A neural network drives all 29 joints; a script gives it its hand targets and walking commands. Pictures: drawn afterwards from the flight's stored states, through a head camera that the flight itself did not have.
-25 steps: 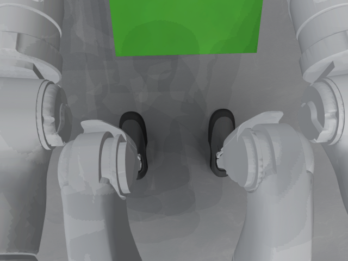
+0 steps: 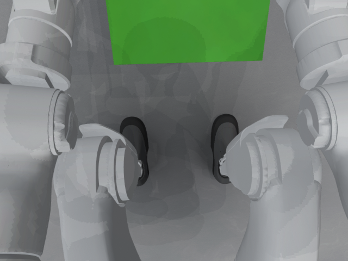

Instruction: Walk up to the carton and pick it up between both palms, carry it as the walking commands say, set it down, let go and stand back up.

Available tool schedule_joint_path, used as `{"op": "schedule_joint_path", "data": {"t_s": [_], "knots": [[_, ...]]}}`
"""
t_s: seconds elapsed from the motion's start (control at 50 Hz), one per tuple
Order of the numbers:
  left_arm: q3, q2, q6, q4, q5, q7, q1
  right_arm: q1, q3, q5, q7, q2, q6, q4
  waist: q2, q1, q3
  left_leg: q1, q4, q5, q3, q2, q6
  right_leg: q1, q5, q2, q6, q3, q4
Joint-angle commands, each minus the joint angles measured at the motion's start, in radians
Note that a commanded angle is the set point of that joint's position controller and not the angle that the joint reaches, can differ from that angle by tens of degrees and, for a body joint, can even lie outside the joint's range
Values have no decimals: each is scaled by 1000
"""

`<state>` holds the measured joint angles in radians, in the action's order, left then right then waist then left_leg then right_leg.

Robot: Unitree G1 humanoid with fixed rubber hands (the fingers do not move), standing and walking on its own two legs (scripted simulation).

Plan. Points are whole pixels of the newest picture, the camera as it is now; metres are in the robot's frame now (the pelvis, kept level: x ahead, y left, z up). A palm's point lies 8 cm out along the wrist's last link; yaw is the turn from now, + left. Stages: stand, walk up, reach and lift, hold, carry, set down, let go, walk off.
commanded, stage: reach and lift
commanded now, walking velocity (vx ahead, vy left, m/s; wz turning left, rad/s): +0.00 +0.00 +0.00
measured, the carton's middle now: out of the picture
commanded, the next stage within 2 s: none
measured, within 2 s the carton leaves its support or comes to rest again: leaves its support in 1.18 s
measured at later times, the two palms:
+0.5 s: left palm out of the picture +0.57 +0.14 -0.18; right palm out of the picture +0.56 -0.16 -0.18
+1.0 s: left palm out of the picture +0.58 +0.14 -0.18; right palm out of the picture +0.56 -0.16 -0.18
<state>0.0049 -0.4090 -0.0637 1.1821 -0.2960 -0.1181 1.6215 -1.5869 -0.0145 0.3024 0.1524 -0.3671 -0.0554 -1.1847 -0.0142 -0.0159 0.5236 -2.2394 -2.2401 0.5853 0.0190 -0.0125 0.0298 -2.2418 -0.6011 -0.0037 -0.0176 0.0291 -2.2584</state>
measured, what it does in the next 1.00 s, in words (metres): stands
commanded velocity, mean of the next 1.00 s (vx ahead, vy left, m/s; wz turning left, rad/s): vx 0.00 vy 0.00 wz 0.00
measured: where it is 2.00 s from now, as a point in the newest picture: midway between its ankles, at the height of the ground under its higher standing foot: (180, 160)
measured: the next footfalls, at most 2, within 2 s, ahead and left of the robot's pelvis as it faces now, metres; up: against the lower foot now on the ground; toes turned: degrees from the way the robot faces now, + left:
none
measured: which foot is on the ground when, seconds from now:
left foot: down 0.00-1.00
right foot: down 0.00-1.00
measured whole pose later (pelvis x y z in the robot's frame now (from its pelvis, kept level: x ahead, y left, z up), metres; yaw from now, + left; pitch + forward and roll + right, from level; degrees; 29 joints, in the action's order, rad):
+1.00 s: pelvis +0.00 +0.00 -0.01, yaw -1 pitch +32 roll +0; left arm -0.13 -0.35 -0.21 1.06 -0.11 -0.03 1.61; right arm -1.57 -0.12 0.19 0.09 -0.33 -0.19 -1.08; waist -0.02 -0.01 0.52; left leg -2.24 -2.28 0.60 0.03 0.00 0.03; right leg -2.24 -0.61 -0.01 -0.02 0.03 -2.28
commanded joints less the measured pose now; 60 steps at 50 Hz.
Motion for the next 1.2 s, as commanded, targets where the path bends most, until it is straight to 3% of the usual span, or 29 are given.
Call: {"op": "schedule_joint_path", "data": {"t_s": [0.0,0.02,0.04,0.08,0.1,0.14,0.16,0.18,0.2,0.24,0.26,0.3,0.34,0.38,0.44,0.5,0.52,0.58,0.6,0.7,0.74,0.8,0.88,1.0,1.02,1.06,1.08,1.14,1.18], "knots": [[-35,-150,28,-164,13,-14,384,-403,14,12,8,-94,19,191,-15,34,-1528,704,129,-413,-66,51,0,733,456,-44,-23,-41,184],[16,-96,21,-108,1,-13,342,-389,-18,-5,10,-115,25,149,20,1,-1485,690,147,-423,-46,46,-4,690,456,-50,-22,-63,176],[-22,-140,24,-126,33,-17,371,-401,-11,1,7,-96,15,152,31,41,-1444,685,155,-406,-48,46,0,681,453,-46,-27,-52,172],[-3,-105,14,-80,29,-8,385,-395,5,-4,-1,-85,4,79,10,32,-1398,680,158,-321,-76,55,5,681,352,-47,-28,-58,189],[-23,-119,25,-94,77,-13,366,-344,-25,-10,-1,-53,2,52,64,49,-1370,681,177,-316,-82,55,9,636,337,-57,-25,-66,196],[6,-82,21,-80,44,-7,367,-353,-54,-29,6,-69,8,32,32,-18,-1403,719,176,-325,-61,52,4,656,353,-60,-30,-84,193],[0,-51,30,-110,44,-1,383,-366,-9,-11,-4,1,10,65,31,28,-1378,654,150,-339,-79,55,4,674,382,-58,-20,-45,209],[29,5,16,-50,22,11,355,-349,-13,-24,-7,-5,13,35,17,-19,-1371,693,166,-342,-60,57,7,679,380,-57,-16,-59,205],[46,30,21,-83,27,17,374,-388,15,4,-17,54,17,101,20,21,-1398,714,160,-347,-66,58,-6,690,374,-62,-25,-59,214],[42,56,26,-106,44,15,366,-397,-1,-13,-17,2,30,89,67,-9,-1391,729,169,-337,-55,60,3,651,365,-62,-10,-65,204],[16,69,18,-36,65,15,330,-409,16,1,-27,62,22,84,36,42,-1342,703,171,-354,-61,65,-6,651,370,-64,-24,-74,204],[-10,97,24,-89,97,24,356,-443,9,-25,-37,79,26,113,28,44,-1313,697,164,-369,-59,74,2,665,390,-67,-27,-66,213],[4,236,19,-109,91,58,390,-468,43,-40,-61,181,20,122,-18,8,-1337,640,161,-348,-54,79,-10,719,415,-78,-26,-67,212],[35,327,20,-143,91,86,446,-478,54,-49,-97,373,0,99,14,43,-1321,633,165,-331,-71,78,-8,683,384,-82,-20,-52,208],[84,672,-19,-142,105,187,483,-556,89,-79,-191,657,-19,136,-17,-5,-1283,648,151,-352,-51,92,-26,664,397,-102,-15,-80,189],[81,843,-46,-177,123,254,503,-586,87,-103,-255,840,-45,176,-18,17,-1219,599,147,-325,-49,111,-30,645,377,-105,-13,-87,167],[50,868,-56,-162,153,270,503,-542,91,-117,-275,890,-64,148,-10,61,-1160,583,151,-306,-72,107,-22,610,336,-106,-7,-82,193],[47,938,-87,-189,161,308,480,-547,96,-100,-314,947,-84,192,-13,68,-1184,545,136,-273,-74,101,-29,618,324,-105,-7,-86,171],[59,985,-100,-155,177,320,438,-544,89,-101,-323,968,-84,202,74,76,-1179,562,141,-273,-91,107,-22,585,316,-115,6,-82,172],[77,1031,-123,-252,143,361,455,-554,117,-80,-343,1016,-114,264,12,43,-1199,544,131,-294,-83,107,-35,594,330,-109,10,-87,173],[95,1056,-132,-257,134,362,454,-531,100,-92,-346,1036,-120,246,42,30,-1187,554,141,-306,-81,114,-30,590,336,-108,13,-95,165],[63,1052,-140,-236,158,359,415,-561,128,-61,-351,1031,-116,282,31,70,-1177,547,131,-318,-78,111,-47,554,326,-108,5,-95,163],[118,1084,-132,-312,95,357,461,-545,142,-38,-357,1056,-123,314,20,14,-1299,597,125,-362,-73,123,-48,596,375,-102,16,-102,148],[126,1084,-133,-351,84,344,537,-603,179,-18,-350,1098,-128,353,17,50,-1440,653,135,-418,-84,112,-42,663,434,-108,18,-109,158],[141,1110,-132,-397,59,341,577,-643,188,-8,-347,1077,-131,384,27,16,-1508,703,115,-428,-83,112,-42,678,442,-111,18,-109,152],[174,1106,-131,-460,46,323,624,-682,218,24,-339,1107,-129,451,15,48,-1645,784,125,-474,-86,120,-42,722,472,-111,11,-122,147],[203,1140,-144,-463,35,319,613,-711,213,44,-329,1097,-127,493,77,33,-1736,888,125,-537,-87,116,-33,732,511,-116,11,-129,153],[154,1173,-167,-414,71,319,541,-712,205,2,-318,1099,-138,491,43,39,-1704,796,156,-477,-94,125,-28,743,474,-116,12,-141,180],[190,1160,-167,-557,30,317,666,-798,220,24,-305,1097,-141,590,41,24,-1908,870,152,-506,-102,128,-29,874,522,-127,12,-135,174]]}}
